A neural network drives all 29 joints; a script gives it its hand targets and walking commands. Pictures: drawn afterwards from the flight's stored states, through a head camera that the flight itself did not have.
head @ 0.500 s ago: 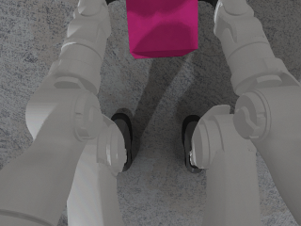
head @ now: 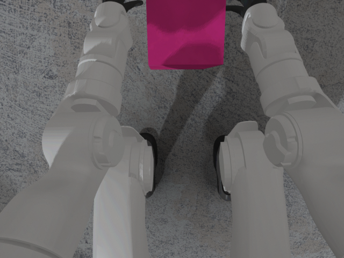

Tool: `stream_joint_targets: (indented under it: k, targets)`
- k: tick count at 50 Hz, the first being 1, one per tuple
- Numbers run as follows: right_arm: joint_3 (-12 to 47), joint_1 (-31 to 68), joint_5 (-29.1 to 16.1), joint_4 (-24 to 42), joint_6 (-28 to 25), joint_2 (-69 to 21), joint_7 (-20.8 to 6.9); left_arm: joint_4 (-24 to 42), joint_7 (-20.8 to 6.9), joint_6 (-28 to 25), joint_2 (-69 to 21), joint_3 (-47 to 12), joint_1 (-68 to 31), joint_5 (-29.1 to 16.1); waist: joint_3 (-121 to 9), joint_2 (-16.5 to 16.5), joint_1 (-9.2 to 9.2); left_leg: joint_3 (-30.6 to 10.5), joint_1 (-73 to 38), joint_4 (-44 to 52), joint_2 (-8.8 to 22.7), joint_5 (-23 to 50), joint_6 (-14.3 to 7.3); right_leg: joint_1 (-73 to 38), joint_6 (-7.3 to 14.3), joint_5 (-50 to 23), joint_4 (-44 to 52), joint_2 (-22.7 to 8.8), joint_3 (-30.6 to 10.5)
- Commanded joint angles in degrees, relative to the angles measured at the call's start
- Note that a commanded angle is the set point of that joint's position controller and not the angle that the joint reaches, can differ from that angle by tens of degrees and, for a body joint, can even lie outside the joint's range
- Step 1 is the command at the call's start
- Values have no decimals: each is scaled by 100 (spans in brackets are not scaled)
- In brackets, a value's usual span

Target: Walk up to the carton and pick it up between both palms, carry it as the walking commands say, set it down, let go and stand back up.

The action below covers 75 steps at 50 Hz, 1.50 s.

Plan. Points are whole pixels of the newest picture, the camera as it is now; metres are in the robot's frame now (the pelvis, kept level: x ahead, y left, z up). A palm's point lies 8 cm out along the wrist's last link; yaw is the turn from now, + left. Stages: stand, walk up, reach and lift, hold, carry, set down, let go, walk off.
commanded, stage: reach and lift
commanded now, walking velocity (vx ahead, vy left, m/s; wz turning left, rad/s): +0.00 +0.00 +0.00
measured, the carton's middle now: (180, 26) +0.52 +0.01 -0.24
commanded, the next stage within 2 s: none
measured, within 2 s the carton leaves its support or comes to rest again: neither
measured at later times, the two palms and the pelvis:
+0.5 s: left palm (111, 8) +0.52 +0.11 -0.10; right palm (260, 2) +0.52 -0.12 -0.11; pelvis -0.01 +0.00 +0.03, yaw -1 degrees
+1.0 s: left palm (94, 0) +0.51 +0.12 -0.03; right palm out of the picture +0.50 -0.10 -0.04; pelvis -0.01 +0.01 +0.06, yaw -1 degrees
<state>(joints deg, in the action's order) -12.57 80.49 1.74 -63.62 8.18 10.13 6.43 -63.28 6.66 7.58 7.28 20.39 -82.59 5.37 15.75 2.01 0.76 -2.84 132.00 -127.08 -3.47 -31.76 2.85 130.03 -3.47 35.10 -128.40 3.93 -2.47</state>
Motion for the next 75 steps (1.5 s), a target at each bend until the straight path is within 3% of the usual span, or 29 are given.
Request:
stream_joint_targets:
  k: [1,10,18,35,45,52,63,75]
  targets:
    - [1393,2962,-329,1298,-345,-5538,-1362,237,-1426,24,-6095,-1455,-1597,-306,-5649,-323,-107,573,-3221,836,-709,1899,-255,-2607,266,-1948,1140,630,637]
    - [1676,3393,-346,1784,-120,-5906,-1306,546,-1385,239,-6354,-1562,-1845,-193,-6524,-472,37,699,-3387,1023,-727,1678,-266,-3088,182,-1805,1406,644,693]
    - [1820,3515,-227,2046,96,-6160,-1212,972,-1383,452,-6556,-1890,-2094,-154,-7126,-529,-31,755,-3619,1233,-754,1623,-228,-3361,154,-1763,1681,658,746]
    - [1851,3100,-39,1956,380,-6775,-1206,1853,-1273,595,-6725,-2620,-2532,-110,-8015,-93,-53,775,-4444,1636,-773,1823,-104,-3659,154,-1909,1957,719,768]
    - [1863,2904,211,2181,523,-6928,-1257,1500,-1226,728,-7192,-2507,-2122,78,-8095,-20,-94,708,-4599,2048,-830,1813,-152,-3550,209,-1800,2333,717,791]
    - [1582,2870,390,2023,594,-6840,-1311,1371,-1185,781,-7267,-2293,-2058,176,-7760,-49,-197,657,-4626,2398,-849,1379,-140,-3527,238,-1415,2637,702,825]
    - [1489,2693,438,1970,696,-6994,-1378,1366,-1155,905,-7529,-2139,-1753,385,-7765,25,-140,603,-5044,2837,-843,1245,-110,-3727,269,-1286,2999,746,831]
    - [1796,2391,451,2203,703,-7349,-1203,1312,-1191,882,-7679,-2255,-1423,366,-8084,-154,-65,652,-5104,3059,-868,1434,-132,-4610,211,-1645,3378,787,696]
